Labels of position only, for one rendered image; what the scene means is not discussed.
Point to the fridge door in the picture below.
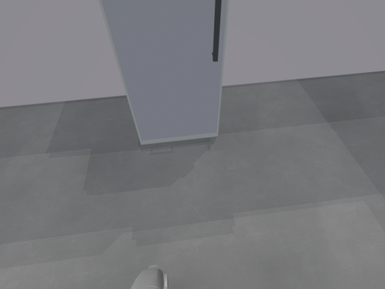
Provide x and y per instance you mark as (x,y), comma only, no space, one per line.
(164,48)

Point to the left robot thigh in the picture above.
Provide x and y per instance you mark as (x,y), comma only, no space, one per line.
(151,279)

